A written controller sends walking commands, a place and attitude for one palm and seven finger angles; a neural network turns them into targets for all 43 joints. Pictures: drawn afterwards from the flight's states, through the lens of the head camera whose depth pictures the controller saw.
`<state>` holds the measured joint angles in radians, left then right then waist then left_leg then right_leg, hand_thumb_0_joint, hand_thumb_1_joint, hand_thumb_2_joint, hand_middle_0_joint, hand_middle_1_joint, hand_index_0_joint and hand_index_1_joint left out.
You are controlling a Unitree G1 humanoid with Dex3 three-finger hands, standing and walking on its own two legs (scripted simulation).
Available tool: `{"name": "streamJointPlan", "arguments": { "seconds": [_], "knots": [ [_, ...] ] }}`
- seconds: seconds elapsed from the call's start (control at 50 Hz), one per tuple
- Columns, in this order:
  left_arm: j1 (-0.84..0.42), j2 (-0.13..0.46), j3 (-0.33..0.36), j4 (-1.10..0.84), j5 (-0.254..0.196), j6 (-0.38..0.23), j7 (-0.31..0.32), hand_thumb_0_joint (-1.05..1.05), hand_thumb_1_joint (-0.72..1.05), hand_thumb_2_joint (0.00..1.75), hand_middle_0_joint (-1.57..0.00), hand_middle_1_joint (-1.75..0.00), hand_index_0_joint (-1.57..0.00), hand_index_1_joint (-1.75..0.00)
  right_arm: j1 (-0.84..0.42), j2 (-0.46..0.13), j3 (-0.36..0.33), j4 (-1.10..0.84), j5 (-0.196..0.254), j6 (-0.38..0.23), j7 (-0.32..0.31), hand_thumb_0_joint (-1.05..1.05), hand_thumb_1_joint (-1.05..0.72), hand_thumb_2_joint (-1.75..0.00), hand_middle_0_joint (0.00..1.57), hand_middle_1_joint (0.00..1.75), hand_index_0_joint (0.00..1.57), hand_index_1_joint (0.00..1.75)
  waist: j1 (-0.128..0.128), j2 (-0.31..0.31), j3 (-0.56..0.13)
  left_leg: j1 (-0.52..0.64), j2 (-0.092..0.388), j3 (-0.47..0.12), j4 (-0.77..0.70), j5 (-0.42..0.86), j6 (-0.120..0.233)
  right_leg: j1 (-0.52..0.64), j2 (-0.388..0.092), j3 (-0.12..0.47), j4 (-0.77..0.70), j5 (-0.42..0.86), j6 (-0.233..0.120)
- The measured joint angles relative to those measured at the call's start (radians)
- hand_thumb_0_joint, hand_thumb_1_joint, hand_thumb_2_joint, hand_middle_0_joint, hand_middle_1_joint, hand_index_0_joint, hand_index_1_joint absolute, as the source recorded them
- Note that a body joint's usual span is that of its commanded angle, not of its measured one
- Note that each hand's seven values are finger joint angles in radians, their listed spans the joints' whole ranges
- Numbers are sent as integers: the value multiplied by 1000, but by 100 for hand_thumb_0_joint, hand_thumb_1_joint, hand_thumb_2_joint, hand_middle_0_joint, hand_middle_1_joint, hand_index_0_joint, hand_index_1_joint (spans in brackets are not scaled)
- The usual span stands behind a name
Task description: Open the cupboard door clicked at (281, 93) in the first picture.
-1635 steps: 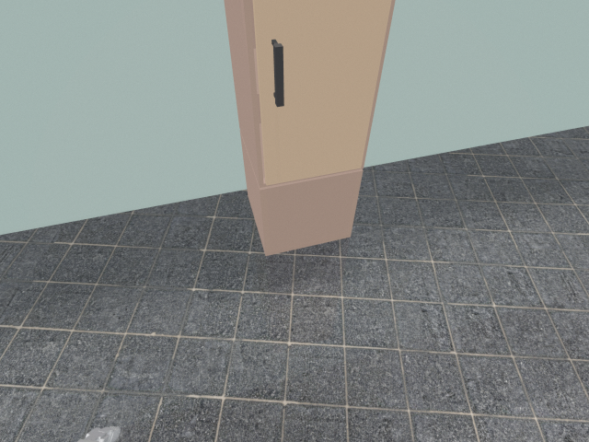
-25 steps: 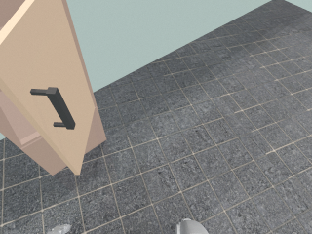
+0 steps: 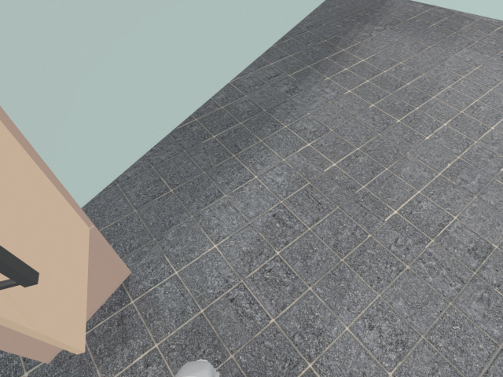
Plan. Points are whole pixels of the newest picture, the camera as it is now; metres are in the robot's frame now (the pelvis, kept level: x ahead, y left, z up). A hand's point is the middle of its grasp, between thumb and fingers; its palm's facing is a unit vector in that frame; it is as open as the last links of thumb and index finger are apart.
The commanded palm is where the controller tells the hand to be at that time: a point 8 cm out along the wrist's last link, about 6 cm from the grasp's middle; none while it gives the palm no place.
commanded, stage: walk to a spot facing it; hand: left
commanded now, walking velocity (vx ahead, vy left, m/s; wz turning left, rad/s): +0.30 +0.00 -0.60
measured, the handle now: out of the picture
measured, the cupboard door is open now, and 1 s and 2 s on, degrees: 49 49 49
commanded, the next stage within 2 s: turn to face it in 1.66 s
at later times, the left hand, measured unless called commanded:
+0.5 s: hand (182, 286) +0.31 +0.17 -0.17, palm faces -0.33 -0.93 -0.14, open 7.4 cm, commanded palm none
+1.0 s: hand (235, 236) +0.43 +0.07 -0.16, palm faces -0.42 -0.87 -0.25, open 7.3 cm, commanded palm none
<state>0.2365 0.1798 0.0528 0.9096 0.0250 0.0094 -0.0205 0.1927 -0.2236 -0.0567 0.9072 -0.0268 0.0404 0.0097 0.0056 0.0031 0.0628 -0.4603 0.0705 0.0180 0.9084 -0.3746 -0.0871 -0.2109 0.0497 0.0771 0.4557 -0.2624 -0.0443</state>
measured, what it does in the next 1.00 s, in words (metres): walks ahead, turning right: left foot, then right foot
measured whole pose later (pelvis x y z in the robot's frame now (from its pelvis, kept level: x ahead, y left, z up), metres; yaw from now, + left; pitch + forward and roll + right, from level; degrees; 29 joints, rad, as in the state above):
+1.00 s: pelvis +0.35 -0.11 +0.00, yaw -30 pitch +2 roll +2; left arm 0.37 0.16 0.05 1.04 0.01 -0.08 0.01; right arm 0.13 -0.18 -0.04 0.96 -0.02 -0.01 0.00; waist 0.02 0.01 0.05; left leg -0.65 0.11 0.03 1.00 -0.17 -0.04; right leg -0.03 0.12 -0.01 0.30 -0.30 -0.14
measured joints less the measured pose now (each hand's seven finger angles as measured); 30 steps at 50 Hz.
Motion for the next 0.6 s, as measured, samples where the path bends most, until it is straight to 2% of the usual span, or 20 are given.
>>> {"name": "streamJointPlan", "arguments": {
  "seconds": [0.06,0.1,0.12,0.16,0.18,0.22,0.26,0.34,0.42,0.48,0.54,0.6],
  "knots": [
    [44,10,11,15,3,-2,-4,0,90,90,-20,-30,-20,-30,-22,6,2,-13,4,-20,0,1,-91,-90,19,30,20,30,29,-18,-9,48,-31,5,-135,-22,13,2,3,35,11,-20,12],
    [75,22,21,28,1,2,-4,0,90,90,-20,-30,-20,-30,-30,9,9,-25,6,-43,-3,1,-91,-90,19,30,20,30,40,-31,-18,112,-50,17,-278,17,21,-6,7,59,48,-52,28],
    [92,26,26,34,-1,5,-4,0,90,90,-20,-30,-20,-30,-29,8,14,-35,5,-59,-6,1,-91,-90,20,30,20,30,40,-31,-27,143,-51,19,-347,32,37,-24,15,66,92,-85,25],
    [97,40,35,63,-3,20,-6,0,90,90,-20,-30,-20,-30,-26,19,24,-44,-5,-83,-15,1,-91,-90,20,30,20,30,34,-47,-28,148,-51,48,-317,54,97,-100,13,39,311,-203,21],
    [97,46,38,74,2,27,-9,0,90,90,-20,-29,-20,-30,-16,25,31,-49,-8,-88,-17,1,-91,-90,20,30,20,30,32,-51,-29,168,-45,65,-324,51,115,-145,7,13,428,-207,23],
    [88,58,45,86,11,27,-21,1,91,90,-20,-29,-19,-30,19,38,40,-51,-11,-94,-21,1,-91,-90,20,30,20,30,24,-55,-31,223,-36,90,-376,55,128,-230,-16,-40,613,-142,30],
    [69,67,48,80,14,24,-29,1,91,90,-20,-29,-19,-30,57,49,46,-39,-7,-100,-28,1,-91,-90,20,30,21,30,23,-57,-27,280,-27,116,-440,67,121,-308,-41,-70,728,-59,39],
    [23,67,48,53,10,21,-30,1,91,90,-20,-29,-19,-30,134,66,56,10,1,-108,-39,1,-90,-90,20,30,20,30,21,-50,-19,365,-16,175,-515,60,117,-433,-62,-84,827,37,44],
    [-31,52,44,38,9,28,-31,0,91,90,-19,-29,-19,-30,213,78,61,64,1,-103,-43,1,-90,-90,20,30,20,30,4,-43,-14,433,-18,235,-544,22,114,-498,-74,-108,795,96,41],
    [-81,33,33,31,8,32,-35,0,91,90,-19,-29,-19,-30,265,84,61,98,-3,-100,-45,1,-91,-90,19,30,20,30,-18,-34,1,484,-25,276,-562,-10,104,-493,-83,-147,664,123,31],
    [-140,13,18,20,6,28,-37,0,91,90,-19,-29,-19,-30,309,86,61,128,-8,-96,-46,1,-91,-90,19,30,20,30,-48,-17,25,532,-23,308,-567,-47,88,-437,-72,-197,462,94,3],
    [-181,-1,8,0,2,10,-33,0,91,90,-19,-29,-19,-30,346,89,62,161,-6,-85,-43,1,-91,-90,20,30,20,30,-65,-1,41,560,0,333,-505,-103,62,-345,-30,-233,316,25,-44]
  ]
}}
